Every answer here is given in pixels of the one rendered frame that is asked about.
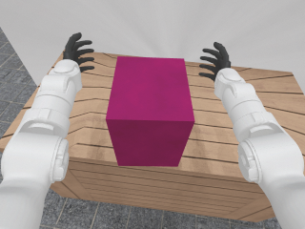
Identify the robot right hand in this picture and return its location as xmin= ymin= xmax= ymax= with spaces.
xmin=199 ymin=42 xmax=232 ymax=82

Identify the robot right upper arm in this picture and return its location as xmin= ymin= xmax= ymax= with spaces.
xmin=237 ymin=132 xmax=305 ymax=229

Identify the robot left upper arm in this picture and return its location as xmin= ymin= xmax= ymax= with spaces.
xmin=0 ymin=132 xmax=70 ymax=229

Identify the left robot forearm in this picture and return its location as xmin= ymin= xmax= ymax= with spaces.
xmin=1 ymin=59 xmax=83 ymax=177

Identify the pedestal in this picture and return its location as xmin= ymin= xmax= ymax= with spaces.
xmin=0 ymin=50 xmax=305 ymax=222

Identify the right robot forearm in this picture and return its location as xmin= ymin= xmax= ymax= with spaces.
xmin=213 ymin=68 xmax=304 ymax=172

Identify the robot left hand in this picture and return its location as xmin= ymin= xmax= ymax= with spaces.
xmin=63 ymin=32 xmax=94 ymax=73

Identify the carton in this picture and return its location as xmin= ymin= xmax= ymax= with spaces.
xmin=106 ymin=56 xmax=195 ymax=167

